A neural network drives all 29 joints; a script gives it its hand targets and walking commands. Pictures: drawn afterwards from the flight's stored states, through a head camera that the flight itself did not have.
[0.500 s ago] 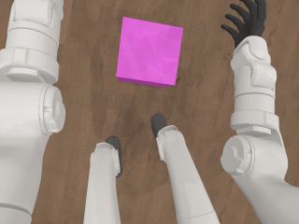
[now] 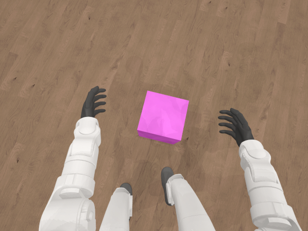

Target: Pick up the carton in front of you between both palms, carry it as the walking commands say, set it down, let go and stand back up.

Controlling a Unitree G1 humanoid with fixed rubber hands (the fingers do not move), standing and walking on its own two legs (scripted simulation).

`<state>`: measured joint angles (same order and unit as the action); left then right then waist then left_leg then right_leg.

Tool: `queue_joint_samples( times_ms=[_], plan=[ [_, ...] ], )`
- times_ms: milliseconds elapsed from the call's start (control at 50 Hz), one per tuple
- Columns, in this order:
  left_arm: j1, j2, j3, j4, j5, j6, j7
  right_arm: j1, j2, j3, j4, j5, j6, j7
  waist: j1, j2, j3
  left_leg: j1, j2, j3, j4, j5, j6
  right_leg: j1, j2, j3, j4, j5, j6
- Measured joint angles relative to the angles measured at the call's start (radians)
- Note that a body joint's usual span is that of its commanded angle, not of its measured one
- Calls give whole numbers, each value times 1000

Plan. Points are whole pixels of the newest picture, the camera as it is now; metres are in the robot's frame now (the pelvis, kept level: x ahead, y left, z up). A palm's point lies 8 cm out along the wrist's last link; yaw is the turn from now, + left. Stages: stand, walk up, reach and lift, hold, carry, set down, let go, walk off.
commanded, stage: let go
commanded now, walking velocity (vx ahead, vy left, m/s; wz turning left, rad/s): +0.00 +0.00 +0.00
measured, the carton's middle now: (161, 120) +0.46 -0.10 -0.60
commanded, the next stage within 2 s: stand in 1.04 s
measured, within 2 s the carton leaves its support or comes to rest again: neither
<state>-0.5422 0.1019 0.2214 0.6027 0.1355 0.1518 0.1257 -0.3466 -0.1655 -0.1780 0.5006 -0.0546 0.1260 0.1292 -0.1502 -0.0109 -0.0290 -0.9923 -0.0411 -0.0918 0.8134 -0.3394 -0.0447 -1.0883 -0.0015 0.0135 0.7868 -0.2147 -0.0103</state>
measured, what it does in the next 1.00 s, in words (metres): rises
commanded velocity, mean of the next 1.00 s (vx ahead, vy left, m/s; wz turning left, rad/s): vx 0.00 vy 0.00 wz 0.00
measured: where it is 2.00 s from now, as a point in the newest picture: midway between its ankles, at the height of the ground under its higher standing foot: (147, 201)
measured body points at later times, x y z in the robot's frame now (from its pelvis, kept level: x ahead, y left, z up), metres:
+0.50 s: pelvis +0.06 +0.02 +0.05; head +0.13 +0.03 +0.50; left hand +0.29 +0.23 -0.04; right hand +0.22 -0.22 -0.03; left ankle +0.01 +0.15 -0.69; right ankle +0.07 -0.11 -0.69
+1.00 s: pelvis +0.06 +0.02 +0.05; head +0.06 +0.01 +0.50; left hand +0.24 +0.24 -0.02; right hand +0.21 -0.23 -0.02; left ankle +0.01 +0.15 -0.69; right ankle +0.07 -0.11 -0.69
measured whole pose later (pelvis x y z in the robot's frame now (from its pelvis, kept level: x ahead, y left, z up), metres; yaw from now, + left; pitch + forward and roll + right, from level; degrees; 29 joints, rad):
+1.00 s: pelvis +0.06 +0.02 +0.05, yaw -4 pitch -3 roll -1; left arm 0.21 0.20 0.02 0.48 -0.01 0.08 -0.03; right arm 0.23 -0.23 -0.03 0.38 -0.01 0.20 0.01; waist 0.00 0.02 0.06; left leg -0.07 0.00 -0.05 0.47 -0.35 0.00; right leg -0.19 0.03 0.05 0.48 -0.23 0.01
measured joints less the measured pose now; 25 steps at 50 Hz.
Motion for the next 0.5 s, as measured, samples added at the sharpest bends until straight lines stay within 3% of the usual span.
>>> queue_joint_samples(
  times_ms=[280,500],
  plan=[
    [394,48,-78,1,-59,-123,-64,471,-29,170,-154,83,-72,-47,19,-19,49,472,36,22,-183,-20,14,450,32,25,-157,-24,1],
    [625,70,-148,-82,-92,-127,-116,558,-42,163,-100,85,-82,-56,100,1,70,735,32,35,-317,-2,45,723,22,40,-311,1,27]
  ],
)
